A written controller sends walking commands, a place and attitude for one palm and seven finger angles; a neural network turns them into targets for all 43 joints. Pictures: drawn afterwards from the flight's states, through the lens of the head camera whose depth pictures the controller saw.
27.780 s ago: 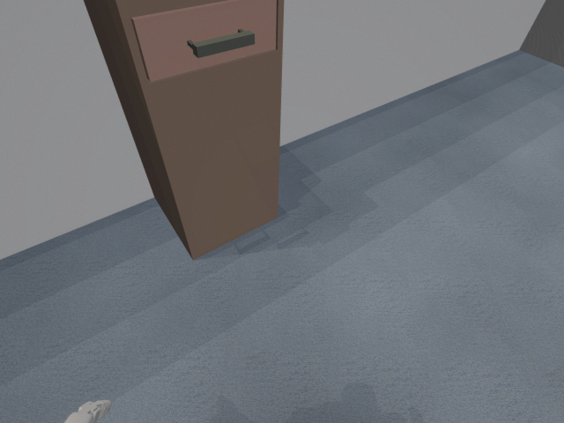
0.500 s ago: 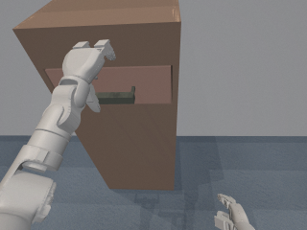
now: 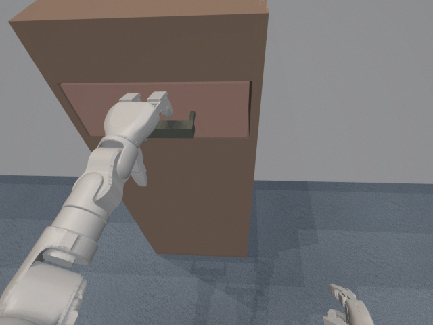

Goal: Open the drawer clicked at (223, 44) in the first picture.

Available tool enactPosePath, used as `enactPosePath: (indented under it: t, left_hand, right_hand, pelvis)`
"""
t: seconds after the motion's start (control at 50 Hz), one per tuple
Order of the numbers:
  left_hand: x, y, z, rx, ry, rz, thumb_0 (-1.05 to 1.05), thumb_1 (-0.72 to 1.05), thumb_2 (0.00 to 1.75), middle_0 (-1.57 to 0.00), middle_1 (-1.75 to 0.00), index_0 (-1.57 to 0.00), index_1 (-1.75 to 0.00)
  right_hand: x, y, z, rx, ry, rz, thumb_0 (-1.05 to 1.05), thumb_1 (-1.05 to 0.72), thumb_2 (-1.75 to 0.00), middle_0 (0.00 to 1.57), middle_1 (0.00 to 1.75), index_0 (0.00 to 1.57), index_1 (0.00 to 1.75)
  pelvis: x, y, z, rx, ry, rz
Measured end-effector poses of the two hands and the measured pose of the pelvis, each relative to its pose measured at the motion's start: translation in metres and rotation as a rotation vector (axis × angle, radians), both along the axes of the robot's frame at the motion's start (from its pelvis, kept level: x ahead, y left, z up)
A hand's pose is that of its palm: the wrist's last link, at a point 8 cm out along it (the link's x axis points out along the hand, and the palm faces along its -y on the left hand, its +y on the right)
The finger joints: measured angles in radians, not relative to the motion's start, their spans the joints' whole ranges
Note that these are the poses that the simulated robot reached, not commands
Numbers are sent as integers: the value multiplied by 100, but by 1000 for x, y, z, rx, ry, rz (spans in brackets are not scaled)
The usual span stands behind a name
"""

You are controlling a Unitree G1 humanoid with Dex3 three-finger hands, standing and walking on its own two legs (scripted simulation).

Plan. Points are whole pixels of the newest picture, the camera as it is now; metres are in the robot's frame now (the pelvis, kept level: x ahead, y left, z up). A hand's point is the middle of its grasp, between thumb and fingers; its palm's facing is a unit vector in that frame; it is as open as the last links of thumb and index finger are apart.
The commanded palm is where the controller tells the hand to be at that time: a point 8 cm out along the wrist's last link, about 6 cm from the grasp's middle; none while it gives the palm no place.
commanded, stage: lower the fingers behind the handle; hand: left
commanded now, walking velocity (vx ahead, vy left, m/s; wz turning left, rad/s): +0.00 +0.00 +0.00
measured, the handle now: (157, 122) +0.49 +0.16 +0.10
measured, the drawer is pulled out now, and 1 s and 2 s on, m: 0.00 0.00 0.00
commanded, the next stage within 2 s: lift the fingers back up to retry in 0.98 s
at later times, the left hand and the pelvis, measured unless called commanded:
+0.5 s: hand (130, 142) +0.42 +0.20 +0.11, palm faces +0.04 -0.07 -1.00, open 14.0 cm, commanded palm +0.39 +0.20 +0.15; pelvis +0.01 +0.00 +0.00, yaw +0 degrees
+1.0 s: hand (130, 143) +0.42 +0.20 +0.11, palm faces +0.04 -0.06 -1.00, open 14.2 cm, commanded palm +0.38 +0.20 +0.15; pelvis +0.01 +0.00 -0.01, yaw +0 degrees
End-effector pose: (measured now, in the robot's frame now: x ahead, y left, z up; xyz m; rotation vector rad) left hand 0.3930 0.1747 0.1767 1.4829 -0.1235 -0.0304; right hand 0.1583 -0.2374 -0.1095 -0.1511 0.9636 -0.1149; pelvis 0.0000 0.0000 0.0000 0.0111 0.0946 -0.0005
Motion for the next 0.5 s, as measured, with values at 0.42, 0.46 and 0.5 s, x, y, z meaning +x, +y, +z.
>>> enactPosePath:
  t: [0.42,0.46,0.5]
  left_hand:
    - [5,29,-7,29,47,119,0,-49,30,-25,-121,-29,-120]
    - [4,29,-8,23,37,118,0,-49,30,-24,-121,-29,-120]
    - [3,29,-9,18,28,119,0,-49,30,-23,-121,-28,-120]
  right_hand:
    - [-10,-13,-8,-30,87,-13,1,-91,-90,20,30,20,30]
    - [-8,-16,-7,-34,81,-16,1,-91,-90,20,30,20,30]
    - [-6,-18,-6,-35,75,-16,1,-91,-90,20,30,20,30]
  pelvis:
    - [14,-4,-3,-3,15,10]
    - [15,-4,-4,-3,20,9]
    - [15,-4,-4,-4,23,7]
